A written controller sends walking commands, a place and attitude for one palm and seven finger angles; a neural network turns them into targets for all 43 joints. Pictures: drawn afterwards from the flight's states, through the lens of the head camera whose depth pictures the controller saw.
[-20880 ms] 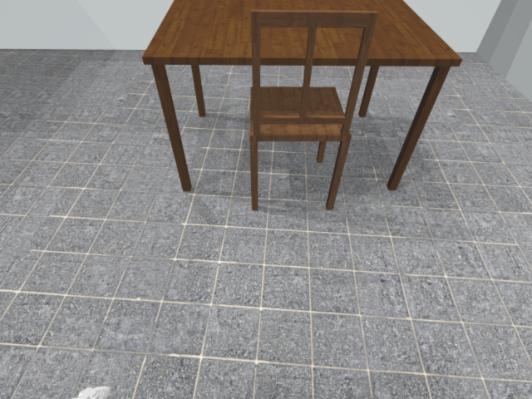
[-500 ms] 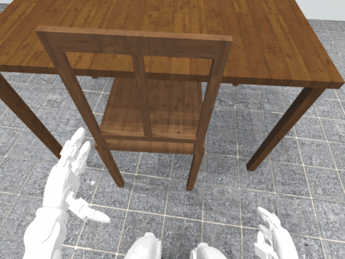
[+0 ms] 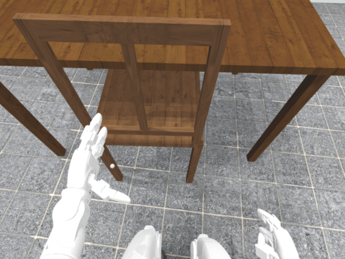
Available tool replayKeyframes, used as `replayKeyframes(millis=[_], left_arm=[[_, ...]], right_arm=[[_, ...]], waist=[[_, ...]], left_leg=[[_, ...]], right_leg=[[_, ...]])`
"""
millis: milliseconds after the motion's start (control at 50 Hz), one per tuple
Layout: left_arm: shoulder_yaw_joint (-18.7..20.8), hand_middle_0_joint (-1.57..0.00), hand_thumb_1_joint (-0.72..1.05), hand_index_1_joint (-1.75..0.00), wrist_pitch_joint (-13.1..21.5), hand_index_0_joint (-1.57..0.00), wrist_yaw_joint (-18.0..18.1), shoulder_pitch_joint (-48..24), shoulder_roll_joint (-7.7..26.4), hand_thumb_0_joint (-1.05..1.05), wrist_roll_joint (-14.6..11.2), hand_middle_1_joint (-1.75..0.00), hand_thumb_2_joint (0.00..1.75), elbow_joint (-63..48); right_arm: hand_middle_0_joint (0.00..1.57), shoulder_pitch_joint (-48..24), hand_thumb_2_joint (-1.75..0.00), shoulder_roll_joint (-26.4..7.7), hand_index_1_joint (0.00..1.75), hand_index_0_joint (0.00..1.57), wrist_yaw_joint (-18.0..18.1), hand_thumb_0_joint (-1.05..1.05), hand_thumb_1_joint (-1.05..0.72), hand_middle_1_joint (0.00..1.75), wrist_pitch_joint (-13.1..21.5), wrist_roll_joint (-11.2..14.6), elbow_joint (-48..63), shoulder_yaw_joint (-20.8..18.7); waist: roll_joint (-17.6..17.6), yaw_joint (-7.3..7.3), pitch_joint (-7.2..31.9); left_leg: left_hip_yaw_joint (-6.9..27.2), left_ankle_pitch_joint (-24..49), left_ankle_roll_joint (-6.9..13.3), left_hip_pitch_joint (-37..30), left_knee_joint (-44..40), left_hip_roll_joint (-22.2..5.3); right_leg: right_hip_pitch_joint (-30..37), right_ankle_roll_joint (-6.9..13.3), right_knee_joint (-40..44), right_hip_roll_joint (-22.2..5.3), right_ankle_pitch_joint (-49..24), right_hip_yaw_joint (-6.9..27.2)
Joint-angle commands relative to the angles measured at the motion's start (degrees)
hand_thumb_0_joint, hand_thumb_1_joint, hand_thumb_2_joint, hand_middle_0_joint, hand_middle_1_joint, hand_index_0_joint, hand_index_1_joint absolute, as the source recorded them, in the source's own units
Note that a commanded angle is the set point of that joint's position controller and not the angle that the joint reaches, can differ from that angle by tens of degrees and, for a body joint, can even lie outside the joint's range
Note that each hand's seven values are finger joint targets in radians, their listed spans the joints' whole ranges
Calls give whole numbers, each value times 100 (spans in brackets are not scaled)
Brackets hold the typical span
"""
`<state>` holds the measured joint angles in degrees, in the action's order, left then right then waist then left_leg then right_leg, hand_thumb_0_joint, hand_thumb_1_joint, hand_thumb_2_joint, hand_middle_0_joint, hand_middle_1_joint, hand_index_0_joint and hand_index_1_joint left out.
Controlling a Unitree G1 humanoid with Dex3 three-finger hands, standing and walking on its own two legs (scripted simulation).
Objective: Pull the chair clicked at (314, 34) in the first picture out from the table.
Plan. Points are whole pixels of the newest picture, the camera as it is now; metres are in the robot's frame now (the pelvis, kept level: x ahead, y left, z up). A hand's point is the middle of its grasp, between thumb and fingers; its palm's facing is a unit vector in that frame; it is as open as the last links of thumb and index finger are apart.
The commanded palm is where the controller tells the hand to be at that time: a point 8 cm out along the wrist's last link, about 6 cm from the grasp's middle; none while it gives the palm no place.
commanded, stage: aim the fingers beside a spindle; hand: left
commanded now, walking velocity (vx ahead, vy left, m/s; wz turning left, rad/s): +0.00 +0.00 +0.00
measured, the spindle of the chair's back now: (137, 95) +0.51 +0.11 +0.03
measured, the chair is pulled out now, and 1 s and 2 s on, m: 0.00 0.00 0.00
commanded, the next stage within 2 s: none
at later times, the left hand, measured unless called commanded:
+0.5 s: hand (135, 156) +0.35 +0.10 +0.00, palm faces -0.07 -1.00 -0.02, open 16.9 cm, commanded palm +0.33 +0.15 +0.01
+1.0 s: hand (136, 154) +0.35 +0.10 +0.01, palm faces -0.05 -1.00 -0.01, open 16.9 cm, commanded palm +0.33 +0.15 +0.01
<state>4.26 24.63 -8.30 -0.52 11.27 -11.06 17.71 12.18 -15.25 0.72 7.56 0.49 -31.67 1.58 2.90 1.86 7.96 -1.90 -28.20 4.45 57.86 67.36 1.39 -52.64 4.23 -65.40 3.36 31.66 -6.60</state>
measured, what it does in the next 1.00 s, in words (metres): stands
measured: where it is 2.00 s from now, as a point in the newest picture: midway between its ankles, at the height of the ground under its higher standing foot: outside the picture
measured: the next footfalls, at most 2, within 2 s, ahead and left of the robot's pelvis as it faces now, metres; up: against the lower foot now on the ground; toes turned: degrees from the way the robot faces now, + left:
none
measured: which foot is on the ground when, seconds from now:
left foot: down 0.00-1.00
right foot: down 0.00-1.00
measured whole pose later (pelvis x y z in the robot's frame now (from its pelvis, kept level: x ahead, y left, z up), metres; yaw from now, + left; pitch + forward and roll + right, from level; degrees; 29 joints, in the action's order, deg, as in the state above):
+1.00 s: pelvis -0.01 +0.00 -0.02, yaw -1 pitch +21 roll -3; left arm -0.9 28.6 1.8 -11.0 7.2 -6.3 26.4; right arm 13.1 -14.4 -1.5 -0.2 -0.3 -32.1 1.0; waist 3.1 2.6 9.5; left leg -2.7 -29.4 4.8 63.9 71.8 1.1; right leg -59.0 4.2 -70.4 3.3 32.9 -6.2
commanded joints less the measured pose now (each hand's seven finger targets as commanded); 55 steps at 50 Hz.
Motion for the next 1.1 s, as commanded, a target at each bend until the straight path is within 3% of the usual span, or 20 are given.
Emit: replayKeyframes(millis=[0, 20, 80, 120, 220, 240, 300, 320, 340, 380, 440, 520, 560, 600, 700, 760, 880, 920, 1020, 1080], left_arm=[[92, -6, -50, -8, 378, -6, 234, -1017, 495, 0, 87, -8, 30, -1003], [150, -6, -50, -8, 372, -6, 302, -1007, 495, 0, 100, -8, 30, -944], [-135, -6, -50, -8, 321, -6, 424, -1362, 226, 0, 213, -8, 30, -682], [-16, -6, -50, -8, 367, -6, 510, -1692, 352, 0, 270, -8, 30, -562], [-103, -6, -50, -8, 576, -6, 716, -2279, 314, 0, 356, -8, 30, -878], [-46, -6, -50, -8, 593, -6, 760, -2107, 324, 0, 363, -8, 30, -847], [-313, -6, -50, -8, 548, -6, 813, -2042, 42, 0, 412, -8, 30, -495], [-354, -6, -50, -8, 523, -6, 823, -2111, -14, 0, 417, -8, 30, -388], [-246, -6, -50, -8, 487, -6, 833, -1991, 72, 0, 435, -8, 30, -229], [-431, -6, -50, -8, 416, -6, 830, -2119, -108, 0, 470, -8, 30, 25], [-345, -6, -50, -8, 450, -6, 897, -2327, -56, 0, 498, -8, 30, 111], [-364, -6, -50, -8, 719, -6, 1086, -3210, -13, 0, 548, -8, 30, -295], [-125, -6, -50, -8, 819, -6, 1202, -2991, 193, 0, 565, -8, 30, -389], [-28, -6, -50, -8, 812, -6, 1274, -2937, 298, 0, 601, -8, 30, -332], [-356, -6, -50, -8, 484, -6, 1128, -2524, -129, 0, 635, -8, 30, 604], [-306, -6, -50, -8, 433, -6, 969, -2602, -75, 0, 486, -8, 30, 600], [-321, -6, -50, -8, 870, -6, 983, -2952, 78, 0, 384, -8, 30, -713], [-311, -6, -50, -8, 897, -6, 1044, -2734, 114, 0, 449, -8, 30, -744], [-501, -6, -50, -8, 560, -6, 1047, -2162, -189, 0, 602, -8, 30, 415], [-454, -6, -50, -8, 422, -6, 989, -1983, -200, 0, 534, -8, 30, 474]], right_arm=[[20, 69, -90, -758, 30, 20, -15, 0, -90, 30, 142, 24, 719, -338], [20, 66, -90, -751, 30, 20, -29, 0, -90, 30, 105, 18, 715, -347], [20, 46, -90, -735, 30, 20, -69, 0, -90, 30, -14, 12, 715, -327], [20, 46, -90, -750, 30, 20, -63, 0, -90, 30, -62, 10, 679, -333], [20, 108, -90, -716, 30, 20, -93, 0, -90, 30, -128, -31, 653, -351], [20, 119, -90, -708, 30, 20, -109, 0, -90, 30, -147, -48, 649, -359], [20, 150, -90, -698, 30, 20, -148, 0, -90, 30, -217, -51, 621, -357], [20, 150, -90, -691, 30, 20, -165, 0, -90, 30, -254, -41, 595, -355], [20, 157, -90, -709, 30, 20, -172, 0, -90, 30, -291, -41, 578, -363], [20, 126, -90, -705, 30, 20, -185, 0, -90, 30, -368, -19, 603, -350], [20, 157, -90, -700, 30, 20, -198, 0, -90, 30, -430, -29, 615, -358], [20, 169, -90, -687, 30, 20, -200, 0, -90, 30, -430, -71, 553, -376], [20, 181, -90, -689, 30, 20, -215, 0, -90, 30, -448, -91, 579, -382], [20, 213, -90, -681, 30, 20, -221, 0, -90, 30, -481, -90, 568, -377], [20, 213, -90, -667, 30, 20, -248, 0, -90, 30, -622, -47, 581, -348], [20, 185, -90, -698, 30, 20, -220, 0, -90, 30, -653, -2, 630, -333], [20, 216, -90, -649, 30, 20, -197, 0, -90, 30, -534, -44, 651, -375], [20, 237, -90, -653, 30, 20, -206, 0, -90, 30, -530, -57, 618, -384], [20, 215, -90, -665, 30, 20, -250, 0, -90, 30, -642, -33, 578, -357], [20, 137, -90, -676, 30, 20, -262, 0, -90, 30, -703, 2, 705, -355]], waist=[[-157, 117, 1940], [-159, 72, 1961], [-243, 181, 1788], [-236, 178, 1764], [91, 159, 2369], [71, 81, 2501], [-65, 176, 2362], [-182, 228, 2274], [-213, 168, 2225], [-420, 266, 2032], [-349, 203, 2035], [28, 293, 2367], [33, 158, 2635], [24, 163, 2700], [-399, 289, 2109], [-562, 281, 2079], [159, 188, 2874], [170, 201, 2842], [-406, 304, 1877], [-525, 204, 1952]], left_leg=[[686, 1762, -264, -1750, -783, -208], [667, 1731, -270, -1687, -760, -198], [684, 1459, -263, -1558, -722, -196], [695, 1329, -258, -1454, -665, -194], [789, 1632, -299, -1900, -571, -223], [782, 1734, -317, -1946, -580, -216], [800, 1829, -304, -1851, -535, -228], [778, 1739, -290, -1746, -510, -230], [758, 1628, -300, -1601, -521, -216], [722, 1331, -257, -1348, -492, -201], [715, 1252, -253, -1263, -482, -180], [847, 1320, -289, -1613, -388, -232], [844, 1452, -314, -1735, -409, -227], [843, 1614, -323, -1738, -414, -228], [709, 1210, -229, -1114, -411, -183], [627, 983, -201, -866, -390, -151], [735, 1769, -280, -1815, -383, -218], [777, 1939, -291, -1924, -362, -248], [697, 1287, -233, -1132, -397, -196], [622, 1118, -219, -939, -409, -147]], right_leg=[[583, -263, 827, -211, -1807, 558], [586, -263, 812, -230, -1805, 571], [348, -271, 806, -240, -1567, 552], [242, -259, 767, -234, -1427, 584], [143, -238, 604, -235, -1572, 574], [243, -229, 582, -231, -1644, 573], [124, -240, 545, -211, -1748, 543], [98, -254, 564, -220, -1730, 541], [148, -248, 555, -218, -1659, 554], [64, -267, 605, -224, -1467, 569], [48, -239, 576, -221, -1351, 590], [-315, -228, 436, -212, -1250, 580], [-144, -217, 408, -198, -1340, 596], [-57, -216, 362, -185, -1506, 574], [-15, -259, 514, -173, -1363, 619], [165, -275, 630, -196, -1230, 716], [174, -232, 438, -187, -1772, 655], [45, -236, 390, -176, -1844, 614], [-83, -259, 530, -177, -1444, 603], [125, -254, 594, -200, -1365, 662]])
